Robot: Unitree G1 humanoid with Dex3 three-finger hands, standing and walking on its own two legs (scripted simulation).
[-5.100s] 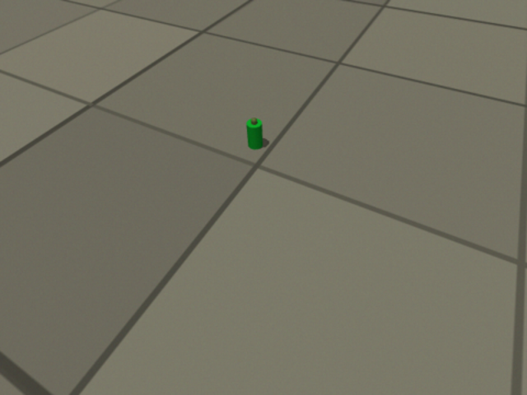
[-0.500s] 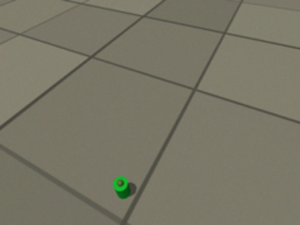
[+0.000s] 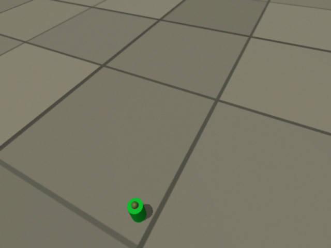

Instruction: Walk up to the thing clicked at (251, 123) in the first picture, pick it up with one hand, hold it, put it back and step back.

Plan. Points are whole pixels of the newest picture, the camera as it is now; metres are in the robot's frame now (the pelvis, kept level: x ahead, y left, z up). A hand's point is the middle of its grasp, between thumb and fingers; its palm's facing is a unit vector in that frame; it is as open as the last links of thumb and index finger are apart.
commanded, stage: walk up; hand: left
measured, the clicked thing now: (136, 209) +0.42 +0.23 -0.69
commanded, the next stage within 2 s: none
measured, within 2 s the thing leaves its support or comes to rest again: neither
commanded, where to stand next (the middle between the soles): +0.06 +0.02 m, yaw -2 degrees
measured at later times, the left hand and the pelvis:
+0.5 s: hand out of the picture +0.08 +0.28 -0.16, palm faces +0.00 -0.92 -0.40, open 7.4 cm; pelvis -0.04 +0.01 -0.02, yaw +1 degrees
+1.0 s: hand out of the picture +0.05 +0.29 -0.17, palm faces -0.12 -0.93 -0.34, open 7.4 cm; pelvis -0.04 +0.01 -0.02, yaw -3 degrees
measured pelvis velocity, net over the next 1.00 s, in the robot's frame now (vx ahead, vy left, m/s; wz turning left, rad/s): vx -0.04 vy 0.01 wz -0.06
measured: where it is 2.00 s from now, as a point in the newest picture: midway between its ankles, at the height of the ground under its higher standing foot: outside the picture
